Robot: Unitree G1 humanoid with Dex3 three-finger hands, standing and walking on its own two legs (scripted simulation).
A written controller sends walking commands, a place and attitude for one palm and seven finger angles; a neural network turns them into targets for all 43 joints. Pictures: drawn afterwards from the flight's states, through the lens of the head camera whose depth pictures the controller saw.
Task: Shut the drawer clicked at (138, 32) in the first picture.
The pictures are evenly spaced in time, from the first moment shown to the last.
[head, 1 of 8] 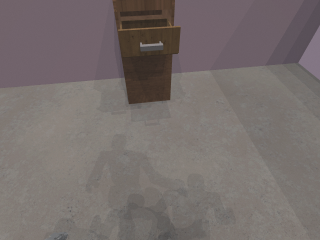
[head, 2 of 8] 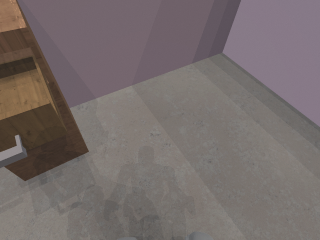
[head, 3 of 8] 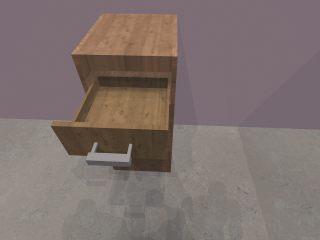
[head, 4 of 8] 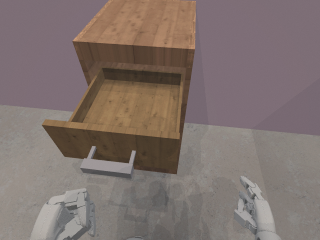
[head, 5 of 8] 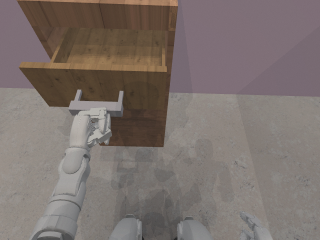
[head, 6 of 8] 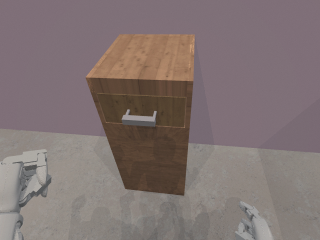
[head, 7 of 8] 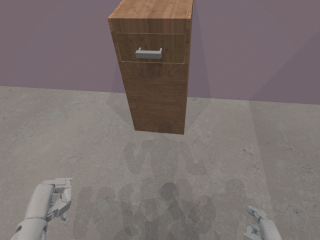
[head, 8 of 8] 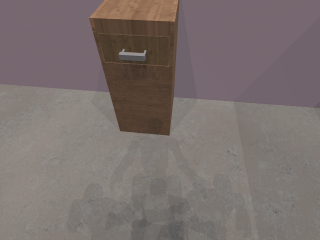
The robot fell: no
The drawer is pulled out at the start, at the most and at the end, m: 0.30 0.30 0.00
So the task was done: yes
